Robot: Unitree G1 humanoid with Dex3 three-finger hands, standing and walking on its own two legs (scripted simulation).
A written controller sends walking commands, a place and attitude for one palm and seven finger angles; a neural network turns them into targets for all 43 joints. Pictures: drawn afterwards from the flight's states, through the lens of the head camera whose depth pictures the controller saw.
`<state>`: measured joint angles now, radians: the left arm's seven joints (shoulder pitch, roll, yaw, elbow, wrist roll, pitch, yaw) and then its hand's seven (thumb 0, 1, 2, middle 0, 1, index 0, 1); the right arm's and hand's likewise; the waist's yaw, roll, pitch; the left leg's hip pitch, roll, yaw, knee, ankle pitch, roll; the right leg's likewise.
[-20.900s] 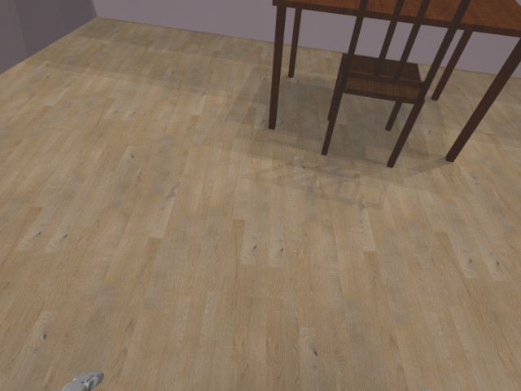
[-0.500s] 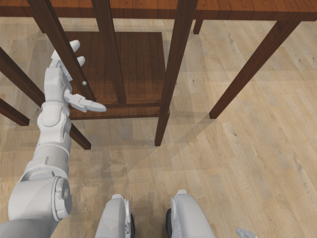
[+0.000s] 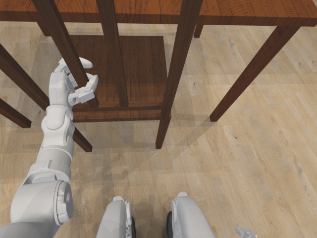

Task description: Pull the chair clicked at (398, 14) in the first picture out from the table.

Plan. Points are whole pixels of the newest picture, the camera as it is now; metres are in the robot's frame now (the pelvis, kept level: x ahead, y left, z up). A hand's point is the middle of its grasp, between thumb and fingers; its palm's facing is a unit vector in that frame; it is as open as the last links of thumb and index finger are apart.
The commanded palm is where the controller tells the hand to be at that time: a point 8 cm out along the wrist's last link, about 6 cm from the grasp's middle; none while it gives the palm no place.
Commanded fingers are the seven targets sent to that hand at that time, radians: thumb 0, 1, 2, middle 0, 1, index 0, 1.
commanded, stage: hook a spindle and tug to test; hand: left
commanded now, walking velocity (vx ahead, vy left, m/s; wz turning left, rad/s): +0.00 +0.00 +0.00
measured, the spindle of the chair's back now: (76, 68) +0.51 +0.17 +0.06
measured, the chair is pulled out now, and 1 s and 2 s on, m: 0.00 0.06 0.22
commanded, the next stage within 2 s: step backward, pulling the chair out in 0.66 s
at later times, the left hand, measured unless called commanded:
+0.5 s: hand (90, 94) +0.46 +0.15 +0.02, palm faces +0.01 -1.00 -0.02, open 5.6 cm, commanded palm +0.42 +0.19 +0.02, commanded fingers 0.00 0.90 0.90 -0.50 -1.45 -0.50 -1.45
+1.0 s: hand (92, 101) +0.42 +0.13 +0.04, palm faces +0.08 -0.99 -0.10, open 5.7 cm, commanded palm +0.42 +0.18 +0.04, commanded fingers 0.00 0.90 0.90 -0.50 -1.45 -0.50 -1.45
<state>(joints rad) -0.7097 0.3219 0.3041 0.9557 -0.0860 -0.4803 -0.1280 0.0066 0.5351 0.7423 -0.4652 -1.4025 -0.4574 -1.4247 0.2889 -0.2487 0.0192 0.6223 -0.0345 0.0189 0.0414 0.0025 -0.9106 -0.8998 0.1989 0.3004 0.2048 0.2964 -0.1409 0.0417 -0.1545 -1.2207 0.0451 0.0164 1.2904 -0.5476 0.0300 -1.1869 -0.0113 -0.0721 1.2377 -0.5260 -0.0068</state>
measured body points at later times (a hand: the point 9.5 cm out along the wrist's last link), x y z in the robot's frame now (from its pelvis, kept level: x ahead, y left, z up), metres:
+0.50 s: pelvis +0.02 +0.00 +0.01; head +0.16 +0.01 +0.44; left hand +0.45 +0.20 +0.03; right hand +0.09 -0.26 -0.11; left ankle +0.02 +0.10 -0.62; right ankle +0.02 -0.12 -0.62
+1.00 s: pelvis +0.04 +0.00 +0.09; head +0.14 +0.00 +0.53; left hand +0.42 +0.18 +0.05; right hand +0.11 -0.25 -0.04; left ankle +0.02 +0.10 -0.62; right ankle +0.02 -0.12 -0.62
